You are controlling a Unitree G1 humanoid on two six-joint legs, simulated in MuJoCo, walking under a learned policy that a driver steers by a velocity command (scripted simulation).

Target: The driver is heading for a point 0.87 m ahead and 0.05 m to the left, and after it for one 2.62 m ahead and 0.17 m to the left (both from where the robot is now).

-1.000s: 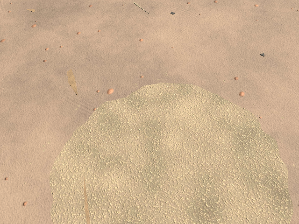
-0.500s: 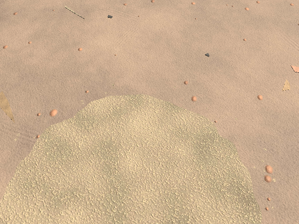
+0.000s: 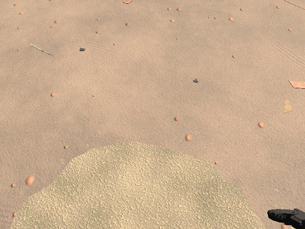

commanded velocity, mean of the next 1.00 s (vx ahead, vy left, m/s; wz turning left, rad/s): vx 0.50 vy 0.00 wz -0.09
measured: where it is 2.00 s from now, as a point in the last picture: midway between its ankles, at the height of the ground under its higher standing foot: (171, 113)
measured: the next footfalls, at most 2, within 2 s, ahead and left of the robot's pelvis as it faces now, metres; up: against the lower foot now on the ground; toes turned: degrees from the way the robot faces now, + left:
left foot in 0.10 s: +0.23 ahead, +0.14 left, +0.00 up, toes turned -8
right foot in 0.60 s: +0.45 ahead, -0.17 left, +0.00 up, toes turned -13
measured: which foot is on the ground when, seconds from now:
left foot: up 0.00-0.08, down 0.10-0.60, up 0.62-1.00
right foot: down 0.00-0.10, up 0.12-0.58, down 0.60-1.00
